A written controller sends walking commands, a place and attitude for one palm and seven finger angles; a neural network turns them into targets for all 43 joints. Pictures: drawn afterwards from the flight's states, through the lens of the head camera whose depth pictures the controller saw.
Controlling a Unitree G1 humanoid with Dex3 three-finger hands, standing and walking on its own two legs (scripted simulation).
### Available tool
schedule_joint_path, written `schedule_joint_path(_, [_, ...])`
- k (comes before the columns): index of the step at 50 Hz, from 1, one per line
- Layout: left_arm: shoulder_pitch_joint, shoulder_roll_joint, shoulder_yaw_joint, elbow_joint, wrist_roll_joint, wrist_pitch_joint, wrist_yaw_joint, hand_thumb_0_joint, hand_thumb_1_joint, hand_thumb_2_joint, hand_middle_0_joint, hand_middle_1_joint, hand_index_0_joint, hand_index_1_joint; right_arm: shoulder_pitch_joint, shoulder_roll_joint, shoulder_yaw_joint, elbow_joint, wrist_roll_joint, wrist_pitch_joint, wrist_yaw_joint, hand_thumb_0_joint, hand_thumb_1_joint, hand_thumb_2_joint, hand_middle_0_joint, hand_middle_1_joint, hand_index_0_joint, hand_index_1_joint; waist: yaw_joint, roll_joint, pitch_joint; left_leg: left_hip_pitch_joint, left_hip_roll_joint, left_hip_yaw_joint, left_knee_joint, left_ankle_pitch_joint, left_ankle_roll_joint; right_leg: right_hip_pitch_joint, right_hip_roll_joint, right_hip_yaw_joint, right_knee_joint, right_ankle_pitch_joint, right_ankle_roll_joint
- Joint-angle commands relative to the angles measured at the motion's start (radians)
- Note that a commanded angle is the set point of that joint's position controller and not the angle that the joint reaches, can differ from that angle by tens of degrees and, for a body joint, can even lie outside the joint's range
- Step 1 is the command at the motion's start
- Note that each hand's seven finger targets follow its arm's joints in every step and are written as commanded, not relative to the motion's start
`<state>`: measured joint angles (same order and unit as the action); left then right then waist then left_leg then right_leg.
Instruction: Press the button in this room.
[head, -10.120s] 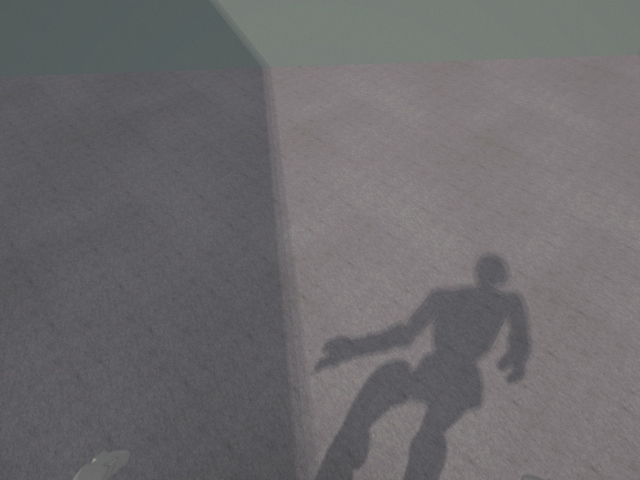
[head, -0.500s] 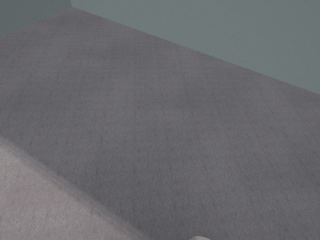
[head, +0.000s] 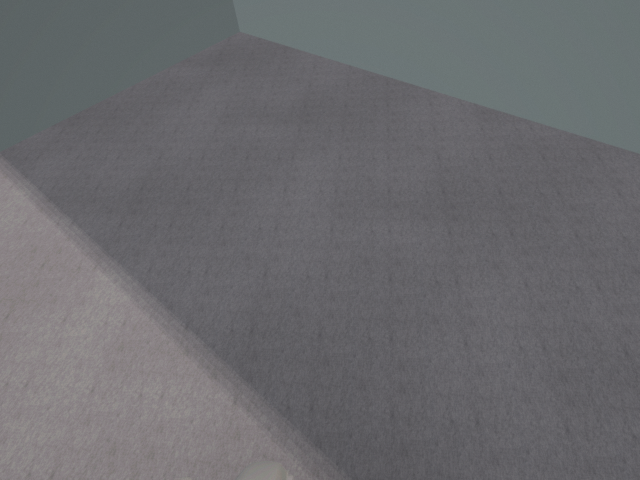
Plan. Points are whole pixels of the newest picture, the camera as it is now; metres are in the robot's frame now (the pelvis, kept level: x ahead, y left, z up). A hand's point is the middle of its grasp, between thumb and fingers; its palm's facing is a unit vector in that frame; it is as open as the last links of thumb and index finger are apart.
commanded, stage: turn or walk to find it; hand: left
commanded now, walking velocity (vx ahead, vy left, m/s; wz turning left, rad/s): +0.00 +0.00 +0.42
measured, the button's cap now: out of the picture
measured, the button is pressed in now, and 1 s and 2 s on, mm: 0 0 0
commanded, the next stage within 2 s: none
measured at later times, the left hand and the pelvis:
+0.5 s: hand out of the picture -0.03 +0.28 -0.17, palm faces +0.26 -0.94 -0.24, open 7.4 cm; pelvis -0.03 +0.05 +0.00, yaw +11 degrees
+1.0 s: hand out of the picture -0.06 +0.18 -0.14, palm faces +0.41 -0.87 -0.28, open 7.4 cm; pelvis -0.06 -0.02 +0.00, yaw +24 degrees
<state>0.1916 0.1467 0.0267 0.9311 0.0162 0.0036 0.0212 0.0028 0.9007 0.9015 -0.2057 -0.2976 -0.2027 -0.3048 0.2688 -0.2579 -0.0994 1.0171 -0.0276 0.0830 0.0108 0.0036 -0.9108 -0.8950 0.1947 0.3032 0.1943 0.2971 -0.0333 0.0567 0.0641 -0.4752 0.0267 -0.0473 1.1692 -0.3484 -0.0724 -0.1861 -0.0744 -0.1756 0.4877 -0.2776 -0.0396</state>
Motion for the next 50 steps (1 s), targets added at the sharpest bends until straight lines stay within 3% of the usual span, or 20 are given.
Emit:
schedule_joint_path(1, [0.058, 0.214, 0.056, -0.042, 0.008, -0.018, 0.017, 0.0, 0.9, 0.9, -0.2, -0.3, -0.2, -0.3, -0.065, -0.038, 0.008, -0.081, 0.007, -0.024, 0.001, 0.0, -0.9, -0.9, 0.2, 0.3, 0.2, 0.3, 0.056, -0.221, -0.025, -0.06, 0.02, 0.033, -0.11, -0.059, -0.013, 0.075, -0.268, 0.167, -0.169, 0.307, -0.087])
schedule_joint_path(7, [0.107, 0.26, 0.071, -0.008, 0.016, -0.007, 0.012, 0.0, 0.9, 0.9, -0.2, -0.3, -0.2, -0.3, -0.123, -0.018, 0.027, -0.103, 0.021, -0.044, -0.002, 0.0, -0.9, -0.9, 0.2, 0.3, 0.2, 0.3, 0.087, -0.259, -0.074, 0.083, 0.004, 0.113, -0.399, -0.121, 0.012, 0.099, -0.3, 0.14, -0.081, 0.472, -0.109])
schedule_joint_path(10, [0.077, 0.262, 0.073, -0.003, 0.01, -0.001, 0.009, 0.0, 0.9, 0.9, -0.2, -0.3, -0.2, -0.3, -0.06, -0.029, 0.027, -0.092, 0.02, -0.056, -0.004, 0.0, -0.9, -0.9, 0.2, 0.3, 0.2, 0.3, 0.038, -0.243, -0.113, 0.228, -0.006, 0.139, -0.637, 0.045, 0.028, 0.061, -0.272, 0.086, 0.015, 0.435, -0.048])
schedule_joint_path(11, [0.066, 0.251, 0.07, -0.005, 0.0, 0.005, 0.008, 0.0, 0.9, 0.9, -0.2, -0.3, -0.2, -0.3, -0.021, -0.057, 0.023, -0.081, 0.019, -0.064, -0.003, 0.0, -0.9, -0.9, 0.2, 0.3, 0.2, 0.3, 0.011, -0.159, -0.135, 0.347, 0.014, 0.117, -0.76, 0.183, 0.039, -0.015, -0.244, 0.04, 0.102, 0.343, 0.0])
schedule_joint_path(12, [0.088, 0.199, 0.064, -0.025, -0.008, 0.014, 0.005, 0.0, 0.9, 0.9, -0.2, -0.3, -0.2, -0.3, 0.003, -0.142, 0.004, -0.085, 0.011, -0.076, -0.006, 0.0, -0.9, -0.9, 0.2, 0.3, 0.2, 0.3, 0.0, 0.075, -0.162, 0.484, 0.196, -0.126, -0.832, 0.365, 0.11, -0.208, -0.137, -0.014, 0.287, 0.069, 0.07])
schedule_joint_path(13, [0.044, 0.143, 0.04, -0.059, -0.005, 0.021, 0.002, 0.0, 0.9, 0.9, -0.2, -0.3, -0.2, -0.3, 0.043, -0.222, -0.014, -0.079, 0.011, -0.071, -0.013, 0.0, -0.9, -0.9, 0.2, 0.3, 0.2, 0.3, -0.026, 0.258, -0.137, 0.489, 0.371, -0.318, -0.849, 0.684, 0.213, -0.368, -0.043, 0.019, 0.458, -0.371, 0.116])
schedule_joint_path(14, [0.006, 0.171, 0.041, -0.063, 0.001, 0.032, 0.006, 0.0, 0.9, 0.9, -0.2, -0.3, -0.2, -0.3, 0.044, -0.221, -0.009, -0.071, 0.01, -0.062, -0.014, 0.0, -0.9, -0.9, 0.2, 0.3, 0.2, 0.3, -0.029, 0.153, -0.114, 0.403, 0.392, -0.244, -0.837, 0.612, 0.251, -0.322, -0.059, 0.095, 0.55, -0.355, 0.098])
schedule_joint_path(17, [-0.012, 0.181, 0.052, -0.026, 0.002, 0.038, -0.003, 0.0, 0.9, 0.9, -0.2, -0.3, -0.2, -0.3, -0.074, -0.148, 0.014, -0.096, 0.007, -0.069, -0.034, 0.0, -0.9, -0.9, 0.2, 0.3, 0.2, 0.3, 0.005, 0.14, -0.038, 0.346, 0.259, -0.166, -0.845, 0.558, 0.221, -0.368, -0.055, 0.149, 0.637, -0.189, 0.109])
schedule_joint_path(20, [0.026, 0.176, 0.053, -0.005, 0.0, 0.03, -0.011, 0.0, 0.9, 0.9, -0.2, -0.3, -0.2, -0.3, -0.083, -0.134, 0.019, -0.105, 0.012, -0.08, -0.033, 0.0, -0.9, -0.9, 0.2, 0.3, 0.2, 0.3, 0.026, 0.08, -0.071, 0.374, 0.208, -0.11, -0.838, 0.597, 0.209, -0.344, -0.04, 0.143, 0.644, -0.119, 0.123])
schedule_joint_path(30, [-0.063, 0.153, 0.045, -0.061, -0.006, 0.033, -0.001, 0.0, 0.9, 0.9, -0.2, -0.3, -0.2, -0.3, -0.026, -0.137, 0.0, -0.105, 0.002, -0.069, -0.026, 0.0, -0.9, -0.9, 0.2, 0.3, 0.2, 0.3, -0.005, 0.091, -0.062, 0.332, 0.217, -0.258, -0.851, 0.422, 0.252, -0.28, -0.006, 0.159, 0.423, -0.177, 0.127])
schedule_joint_path(34, [-0.01, 0.146, 0.043, -0.059, -0.012, 0.022, 0.001, 0.0, 0.9, 0.9, -0.2, -0.3, -0.2, -0.3, -0.055, -0.14, -0.006, -0.115, 0.0, -0.062, -0.022, 0.0, -0.9, -0.9, 0.2, 0.3, 0.2, 0.3, 0.022, 0.106, -0.091, 0.253, 0.182, -0.295, -0.81, 0.418, 0.235, -0.123, 0.038, 0.139, 0.201, -0.134, 0.107])
schedule_joint_path(36, [0.06, 0.154, 0.048, -0.042, -0.013, 0.011, 0.003, 0.0, 0.9, 0.9, -0.2, -0.3, -0.2, -0.3, -0.067, -0.13, -0.008, -0.123, 0.006, -0.059, -0.02, 0.0, -0.9, -0.9, 0.2, 0.3, 0.2, 0.3, 0.058, 0.071, -0.128, 0.172, 0.133, -0.272, -0.744, 0.355, 0.191, 0.04, 0.04, 0.123, -0.018, 0.025, 0.101])
schedule_joint_path(37, [0.096, 0.191, 0.056, -0.036, -0.007, 0.001, 0.008, 0.0, 0.9, 0.9, -0.2, -0.3, -0.2, -0.3, -0.061, -0.095, -0.006, -0.127, 0.014, -0.06, -0.016, 0.0, -0.9, -0.9, 0.2, 0.3, 0.2, 0.3, 0.072, -0.026, -0.15, 0.072, 0.073, -0.225, -0.667, 0.235, 0.139, 0.171, -0.028, 0.181, -0.138, 0.075, 0.085])
schedule_joint_path(38, [0.11, 0.28, 0.075, -0.039, 0.01, -0.008, 0.017, 0.0, 0.9, 0.9, -0.2, -0.3, -0.2, -0.3, -0.044, -0.025, 0.005, -0.144, 0.021, -0.06, -0.01, 0.0, -0.9, -0.9, 0.2, 0.3, 0.2, 0.3, 0.079, -0.294, -0.148, -0.122, -0.062, -0.067, -0.463, -0.036, 0.062, 0.273, -0.275, 0.431, -0.209, 0.036, 0.001])
schedule_joint_path(39, [0.089, 0.316, 0.076, -0.06, 0.006, -0.004, 0.018, 0.0, 0.9, 0.9, -0.2, -0.3, -0.2, -0.3, -0.072, -0.047, -0.003, -0.161, 0.013, -0.054, -0.014, 0.0, -0.9, -0.9, 0.2, 0.3, 0.2, 0.3, 0.088, -0.335, -0.106, -0.127, -0.088, -0.026, -0.244, -0.226, 0.042, 0.118, -0.424, 0.525, -0.241, 0.124, -0.093])
schedule_joint_path(40, [0.039, 0.281, 0.074, -0.075, 0.002, -0.002, 0.022, 0.0, 0.9, 0.9, -0.2, -0.3, -0.2, -0.3, -0.078, -0.072, -0.011, -0.148, 0.006, -0.04, -0.011, 0.0, -0.9, -0.9, 0.2, 0.3, 0.2, 0.3, 0.068, -0.246, -0.076, -0.096, -0.051, -0.067, -0.103, -0.19, 0.049, 0.004, -0.396, 0.461, -0.256, 0.045, -0.121])
schedule_joint_path(41, [-0.027, 0.255, 0.073, -0.087, 0.001, -0.004, 0.023, 0.0, 0.9, 0.9, -0.2, -0.3, -0.2, -0.3, -0.053, -0.069, -0.013, -0.124, 0.002, -0.028, -0.007, 0.0, -0.9, -0.9, 0.2, 0.3, 0.2, 0.3, 0.037, -0.275, -0.03, -0.095, -0.034, -0.072, -0.027, -0.142, 0.048, -0.066, -0.343, 0.416, -0.277, -0.049, -0.1])
schedule_joint_path(42, [-0.064, 0.229, 0.061, -0.096, -0.002, -0.003, 0.018, 0.0, 0.9, 0.9, -0.2, -0.3, -0.2, -0.3, -0.032, -0.062, -0.017, -0.098, 0.001, -0.021, -0.002, 0.0, -0.9, -0.9, 0.2, 0.3, 0.2, 0.3, 0.015, -0.213, 0.011, -0.085, -0.029, -0.053, 0.04, -0.081, 0.042, -0.109, -0.289, 0.348, -0.272, -0.069, -0.069])
schedule_joint_path(44, [-0.084, 0.184, 0.047, -0.096, -0.003, -0.011, 0.015, 0.0, 0.9, 0.9, -0.2, -0.3, -0.2, -0.3, 0.029, -0.045, -0.012, -0.069, 0.001, -0.021, 0.005, 0.0, -0.9, -0.9, 0.2, 0.3, 0.2, 0.3, -0.013, -0.195, 0.016, -0.083, -0.016, -0.021, 0.076, 0.007, 0.025, -0.091, -0.226, 0.221, -0.238, 0.052, -0.037])
schedule_joint_path(50, [0.048, 0.193, 0.052, -0.05, 0.003, -0.02, 0.018, 0.0, 0.9, 0.9, -0.2, -0.3, -0.2, -0.3, -0.028, -0.04, -0.003, -0.074, 0.003, -0.022, 0.003, 0.0, -0.9, -0.9, 0.2, 0.3, 0.2, 0.3, 0.045, -0.211, -0.027, -0.099, 0.013, 0.009, -0.02, -0.001, -0.01, 0.067, -0.254, 0.183, -0.198, 0.192, -0.068])
